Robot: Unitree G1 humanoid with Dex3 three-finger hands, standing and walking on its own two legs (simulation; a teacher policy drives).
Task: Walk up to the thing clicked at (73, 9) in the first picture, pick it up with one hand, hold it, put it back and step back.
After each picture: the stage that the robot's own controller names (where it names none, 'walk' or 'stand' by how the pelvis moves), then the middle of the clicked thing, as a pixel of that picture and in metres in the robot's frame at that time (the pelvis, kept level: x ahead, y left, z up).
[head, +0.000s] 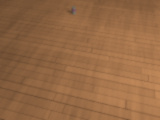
stand; (73, 10) +2.38 +0.18 -0.72
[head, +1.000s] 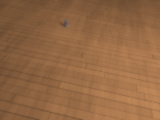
walk; (66, 23) +2.26 +0.20 -0.72
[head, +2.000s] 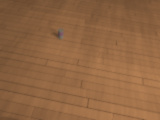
walk; (60, 33) +1.61 +0.21 -0.72
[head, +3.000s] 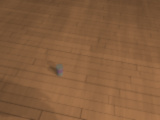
walk; (59, 70) +1.03 +0.20 -0.72
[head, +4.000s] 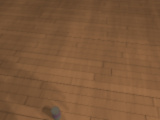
walk; (56, 113) +0.60 +0.22 -0.70
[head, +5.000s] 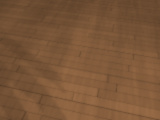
stand; out of the picture +0.42 +0.21 -0.71
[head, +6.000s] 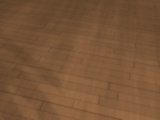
stand; out of the picture +0.41 +0.20 -0.73
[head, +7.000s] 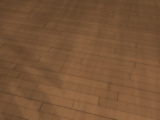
stand; out of the picture +0.39 +0.20 -0.73
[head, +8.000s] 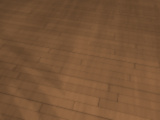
stand; out of the picture +0.38 +0.20 -0.73
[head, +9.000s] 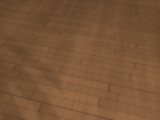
go down; out of the picture +0.38 +0.20 -0.73
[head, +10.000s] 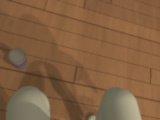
go down; (19, 59) +0.47 +0.24 -0.33
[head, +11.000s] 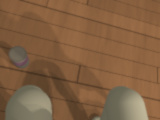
approach; (20, 58) +0.46 +0.25 -0.29
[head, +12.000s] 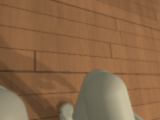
close in; out of the picture +0.44 +0.30 -0.22
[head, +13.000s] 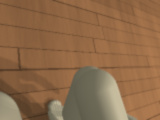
close; out of the picture +0.44 +0.31 -0.22
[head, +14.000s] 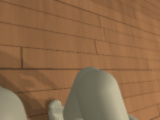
lift; out of the picture +0.42 +0.28 -0.23
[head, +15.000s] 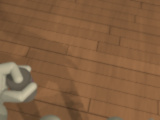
lift; (22, 86) +0.35 +0.20 -0.02
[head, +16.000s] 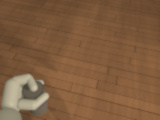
hold; (36, 98) +0.33 +0.17 -0.02
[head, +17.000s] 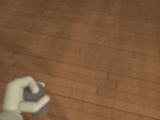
hold; (36, 100) +0.33 +0.17 -0.01
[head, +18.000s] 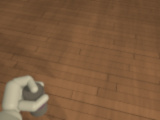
crouch; (35, 100) +0.33 +0.17 -0.01
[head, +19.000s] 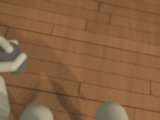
crouch; (13, 59) +0.45 +0.22 -0.09
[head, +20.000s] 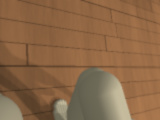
lower; out of the picture +0.43 +0.31 -0.23
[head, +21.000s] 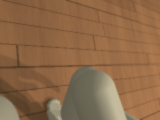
lower; out of the picture +0.43 +0.32 -0.23
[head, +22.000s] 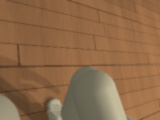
lower; out of the picture +0.44 +0.32 -0.23
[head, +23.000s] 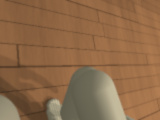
lower; out of the picture +0.44 +0.32 -0.23
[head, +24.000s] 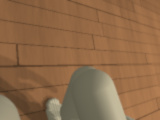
loosen; out of the picture +0.44 +0.31 -0.23
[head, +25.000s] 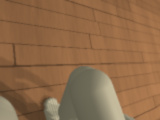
withdraw; out of the picture +0.43 +0.31 -0.24
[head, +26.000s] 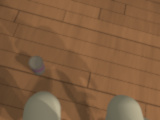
walk; (37, 65) +0.48 +0.23 -0.36
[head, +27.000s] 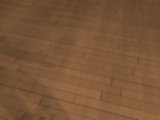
stand; out of the picture +0.41 +0.18 -0.66
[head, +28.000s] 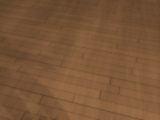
stand; out of the picture +0.42 +0.20 -0.67
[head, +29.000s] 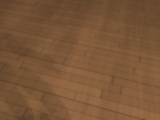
stand; out of the picture +0.42 +0.20 -0.67
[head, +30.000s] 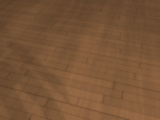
stand; out of the picture +0.43 +0.20 -0.72
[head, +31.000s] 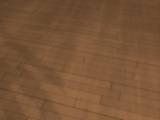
stand; out of the picture +0.40 +0.20 -0.73
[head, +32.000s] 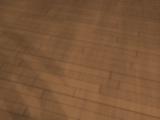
walk; out of the picture +0.42 +0.20 -0.72
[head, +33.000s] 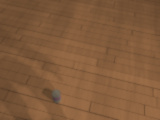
walk; (56, 96) +0.61 +0.19 -0.70
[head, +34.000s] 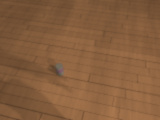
walk; (59, 69) +0.91 +0.28 -0.70
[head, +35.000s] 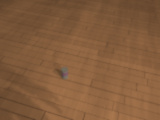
stand; (64, 73) +1.02 +0.18 -0.72
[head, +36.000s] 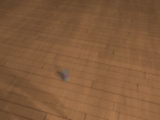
stand; (65, 75) +1.05 +0.19 -0.73
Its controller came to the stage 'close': yes
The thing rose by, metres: 0.71
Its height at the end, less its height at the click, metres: +0.00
